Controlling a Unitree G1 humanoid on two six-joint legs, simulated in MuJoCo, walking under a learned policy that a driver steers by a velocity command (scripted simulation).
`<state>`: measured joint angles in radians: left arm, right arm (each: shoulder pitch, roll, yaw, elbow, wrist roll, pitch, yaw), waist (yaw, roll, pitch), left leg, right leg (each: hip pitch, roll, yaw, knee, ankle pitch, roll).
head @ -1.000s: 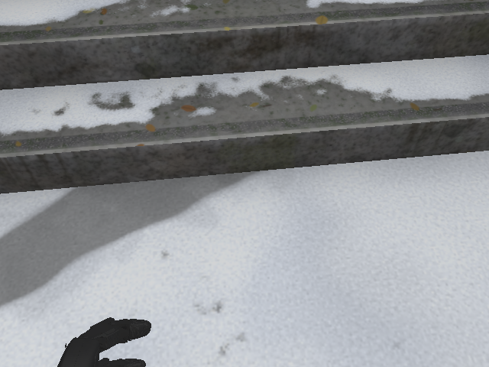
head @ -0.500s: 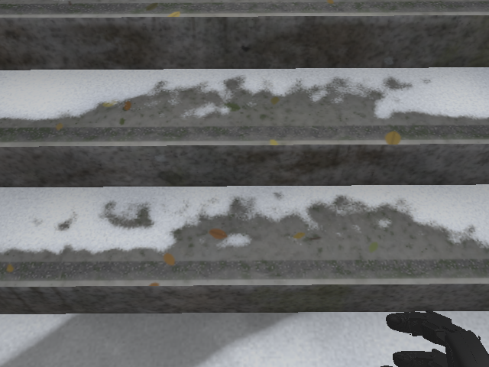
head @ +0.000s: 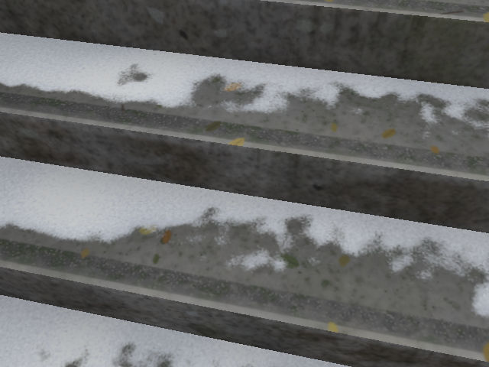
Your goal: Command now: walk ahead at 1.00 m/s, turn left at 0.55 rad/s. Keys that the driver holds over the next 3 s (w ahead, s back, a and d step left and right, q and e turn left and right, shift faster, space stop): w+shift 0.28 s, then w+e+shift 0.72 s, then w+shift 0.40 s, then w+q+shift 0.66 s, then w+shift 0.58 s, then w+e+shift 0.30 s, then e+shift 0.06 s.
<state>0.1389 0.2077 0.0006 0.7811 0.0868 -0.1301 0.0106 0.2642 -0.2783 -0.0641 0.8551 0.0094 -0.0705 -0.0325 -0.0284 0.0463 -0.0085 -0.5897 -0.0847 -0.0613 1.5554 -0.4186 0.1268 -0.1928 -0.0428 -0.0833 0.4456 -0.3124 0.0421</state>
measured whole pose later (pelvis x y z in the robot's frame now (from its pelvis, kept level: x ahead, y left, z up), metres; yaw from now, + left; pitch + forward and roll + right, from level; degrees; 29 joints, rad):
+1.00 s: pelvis +0.80 +0.02 +0.39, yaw -23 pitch +5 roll +2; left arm 0.46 0.26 0.10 0.89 0.00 -0.12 -0.01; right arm -0.07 -0.05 0.09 0.42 -0.04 -0.09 -0.04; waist 0.02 -0.08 -0.03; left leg -0.90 0.03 0.03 1.24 -0.45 0.02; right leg -0.22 0.16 0.25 0.93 -0.03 -0.14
